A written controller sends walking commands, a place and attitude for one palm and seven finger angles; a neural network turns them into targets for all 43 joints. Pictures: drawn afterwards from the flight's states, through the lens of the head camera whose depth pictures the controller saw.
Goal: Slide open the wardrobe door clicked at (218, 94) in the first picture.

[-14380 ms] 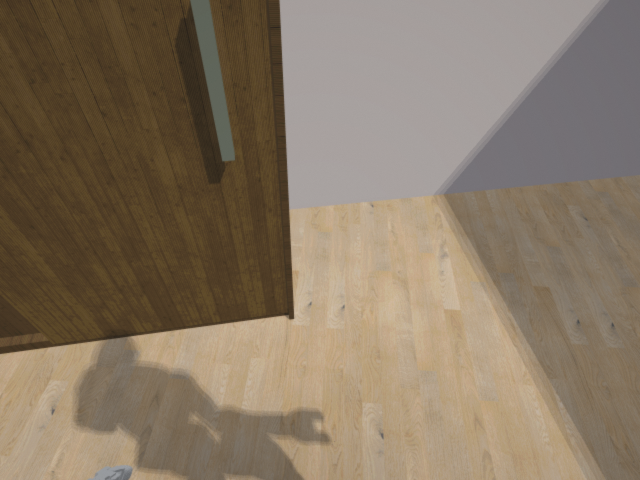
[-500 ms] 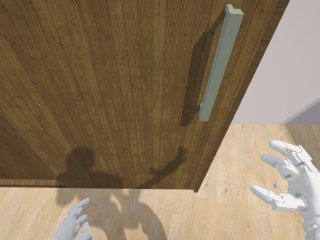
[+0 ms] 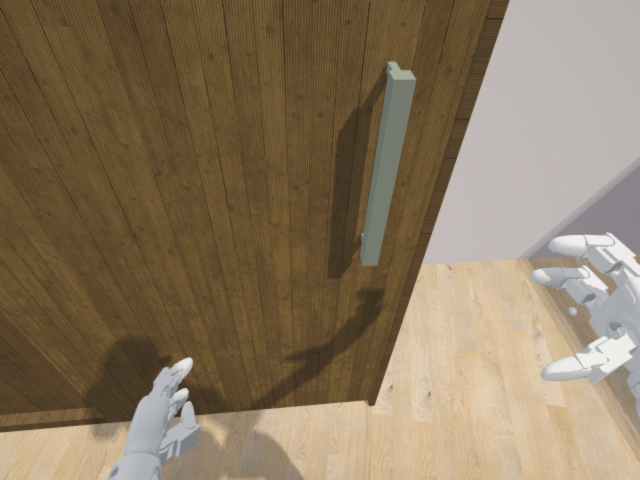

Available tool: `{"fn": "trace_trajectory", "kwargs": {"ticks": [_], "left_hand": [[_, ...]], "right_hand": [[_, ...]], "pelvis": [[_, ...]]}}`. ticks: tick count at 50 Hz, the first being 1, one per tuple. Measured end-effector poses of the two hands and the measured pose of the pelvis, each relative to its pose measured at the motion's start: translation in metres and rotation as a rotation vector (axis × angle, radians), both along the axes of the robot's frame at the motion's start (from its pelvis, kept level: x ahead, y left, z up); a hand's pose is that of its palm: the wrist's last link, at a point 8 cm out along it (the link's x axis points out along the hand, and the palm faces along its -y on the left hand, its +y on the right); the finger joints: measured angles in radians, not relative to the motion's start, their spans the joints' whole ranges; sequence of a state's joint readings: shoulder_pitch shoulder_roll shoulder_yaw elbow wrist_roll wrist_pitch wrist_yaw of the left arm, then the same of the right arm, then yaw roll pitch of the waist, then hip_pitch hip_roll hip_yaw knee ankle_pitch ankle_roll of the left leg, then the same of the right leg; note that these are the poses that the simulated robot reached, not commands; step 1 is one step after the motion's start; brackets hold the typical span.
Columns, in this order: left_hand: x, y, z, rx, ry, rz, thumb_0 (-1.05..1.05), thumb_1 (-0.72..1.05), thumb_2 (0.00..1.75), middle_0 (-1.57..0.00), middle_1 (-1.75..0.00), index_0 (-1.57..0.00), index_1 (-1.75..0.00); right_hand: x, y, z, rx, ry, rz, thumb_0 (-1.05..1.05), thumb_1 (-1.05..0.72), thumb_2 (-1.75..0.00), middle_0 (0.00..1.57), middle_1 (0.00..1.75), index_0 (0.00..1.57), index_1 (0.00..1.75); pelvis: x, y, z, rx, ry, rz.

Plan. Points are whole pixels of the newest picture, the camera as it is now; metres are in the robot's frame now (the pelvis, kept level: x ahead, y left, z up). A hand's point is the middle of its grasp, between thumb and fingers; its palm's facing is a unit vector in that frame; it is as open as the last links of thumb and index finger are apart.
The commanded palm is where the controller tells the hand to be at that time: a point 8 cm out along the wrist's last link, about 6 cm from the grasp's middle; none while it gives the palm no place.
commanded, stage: raise the hand with hooked fingers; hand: right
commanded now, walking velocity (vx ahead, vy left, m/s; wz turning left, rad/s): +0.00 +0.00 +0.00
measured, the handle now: (378, 177) +0.48 -0.09 +0.15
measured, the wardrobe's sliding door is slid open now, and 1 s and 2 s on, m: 0.00 0.00 0.00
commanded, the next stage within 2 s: move the hooked fingers beside the handle in 0.72 s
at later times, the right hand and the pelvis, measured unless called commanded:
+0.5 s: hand (574, 281) +0.27 -0.26 +0.18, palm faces +0.03 +1.00 -0.05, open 14.0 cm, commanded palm +0.24 -0.31 +0.19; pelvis -0.01 +0.01 +0.00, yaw +1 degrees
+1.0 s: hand (570, 271) +0.28 -0.25 +0.18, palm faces +0.02 +1.00 -0.05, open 14.0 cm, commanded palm +0.25 -0.29 +0.19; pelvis -0.01 +0.00 +0.01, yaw +0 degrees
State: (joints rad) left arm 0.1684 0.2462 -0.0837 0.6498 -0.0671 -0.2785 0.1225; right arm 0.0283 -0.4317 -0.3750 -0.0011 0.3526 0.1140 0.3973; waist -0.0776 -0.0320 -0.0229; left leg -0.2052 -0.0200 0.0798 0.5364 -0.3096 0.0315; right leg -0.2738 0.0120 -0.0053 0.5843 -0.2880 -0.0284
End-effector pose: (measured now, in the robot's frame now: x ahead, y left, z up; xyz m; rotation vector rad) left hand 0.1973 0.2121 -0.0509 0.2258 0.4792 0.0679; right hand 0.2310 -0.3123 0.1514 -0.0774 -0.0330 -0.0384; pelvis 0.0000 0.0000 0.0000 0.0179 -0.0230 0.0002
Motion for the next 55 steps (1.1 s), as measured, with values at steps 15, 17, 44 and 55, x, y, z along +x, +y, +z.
{"fn": "trace_trajectory", "kwargs": {"ticks": [15, 17, 44, 55], "left_hand": [[-0.023, 0.027, -0.005, 0.008, 0.074, 0.055, 0.02, 0.9, 0.9, -0.21, -0.3, -0.2, -0.3], [-0.026, 0.032, -0.005, 0.008, 0.076, 0.07, 0.02, 0.9, 0.9, -0.21, -0.3, -0.2, -0.3], [-0.027, 0.018, -0.002, 0.0, 0.062, 0.07, 0.02, 0.9, 0.9, -0.21, -0.3, -0.2, -0.3], [-0.022, 0.014, -0.001, 0.002, 0.068, 0.058, 0.02, 0.9, 0.9, -0.21, -0.3, -0.2, -0.3]], "right_hand": [[0.018, -0.011, 0.043, -0.004, -0.007, -0.003, -0.01, 0.5, -0.3, 0.3, 1.2, 0.3, 1.2], [0.02, -0.009, 0.041, 0.006, 0.009, 0.005, -0.01, 0.5, -0.3, 0.3, 1.2, 0.3, 1.2], [0.015, -0.009, 0.035, 0.016, 0.006, -0.004, -0.01, 0.5, -0.3, 0.3, 1.2, 0.3, 1.2], [0.041, 0.018, 0.033, 0.037, 0.005, 0.038, -0.01, 0.51, -0.3, 0.3, 1.2, 0.3, 1.2]], "pelvis": [[-0.009, 0.009, 0.004, -0.004, -0.021, 0.008], [-0.009, 0.009, 0.004, -0.004, -0.019, 0.013], [-0.011, 0.002, 0.005, -0.002, -0.034, 0.015], [-0.009, 0.002, 0.006, -0.007, -0.03, 0.009]]}}
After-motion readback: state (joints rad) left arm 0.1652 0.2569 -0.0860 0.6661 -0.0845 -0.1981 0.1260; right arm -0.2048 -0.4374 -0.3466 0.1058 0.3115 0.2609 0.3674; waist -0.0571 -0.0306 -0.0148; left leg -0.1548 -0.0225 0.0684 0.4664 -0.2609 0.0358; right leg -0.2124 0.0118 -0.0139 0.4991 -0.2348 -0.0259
